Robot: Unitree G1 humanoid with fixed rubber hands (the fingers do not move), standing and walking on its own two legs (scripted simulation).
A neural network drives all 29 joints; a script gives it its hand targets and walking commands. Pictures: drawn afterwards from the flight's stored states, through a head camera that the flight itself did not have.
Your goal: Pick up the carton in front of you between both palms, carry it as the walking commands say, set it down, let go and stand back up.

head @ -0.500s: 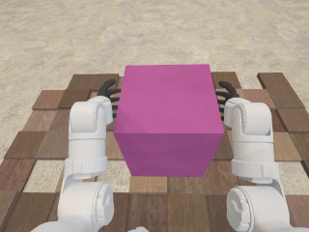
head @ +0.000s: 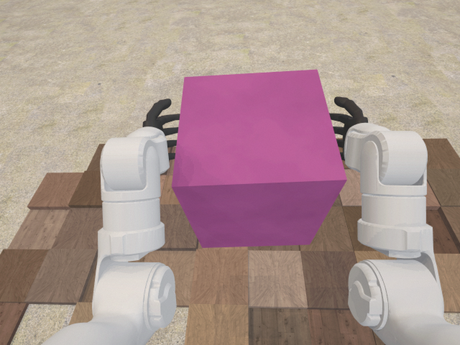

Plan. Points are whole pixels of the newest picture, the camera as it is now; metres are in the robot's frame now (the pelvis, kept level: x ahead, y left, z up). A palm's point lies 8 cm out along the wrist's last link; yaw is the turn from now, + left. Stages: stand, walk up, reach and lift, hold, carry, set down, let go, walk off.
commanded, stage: carry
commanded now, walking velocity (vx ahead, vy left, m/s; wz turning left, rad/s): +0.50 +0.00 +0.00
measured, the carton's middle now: (253, 168) +0.39 +0.00 +0.10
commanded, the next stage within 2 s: none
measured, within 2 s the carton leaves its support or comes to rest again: neither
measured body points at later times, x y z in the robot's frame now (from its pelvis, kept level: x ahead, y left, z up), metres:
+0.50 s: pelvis +0.33 +0.01 +0.03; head +0.34 +0.01 +0.48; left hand +0.63 +0.15 +0.10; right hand +0.62 -0.15 +0.09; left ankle +0.39 +0.10 -0.70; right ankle +0.21 -0.07 -0.62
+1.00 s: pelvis +0.63 -0.08 +0.01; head +0.64 -0.10 +0.46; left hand +1.00 +0.07 +0.17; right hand +1.01 -0.23 +0.16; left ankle +0.59 +0.05 -0.64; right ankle +0.65 -0.15 -0.72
